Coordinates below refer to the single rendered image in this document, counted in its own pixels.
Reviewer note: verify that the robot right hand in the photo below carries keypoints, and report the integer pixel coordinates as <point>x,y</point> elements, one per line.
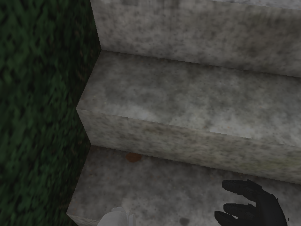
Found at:
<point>266,213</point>

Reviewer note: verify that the robot left thigh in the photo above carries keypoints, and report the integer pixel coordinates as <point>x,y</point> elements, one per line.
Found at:
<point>118,218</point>

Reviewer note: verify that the left robot shin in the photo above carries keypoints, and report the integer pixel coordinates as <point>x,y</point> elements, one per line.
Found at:
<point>118,209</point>

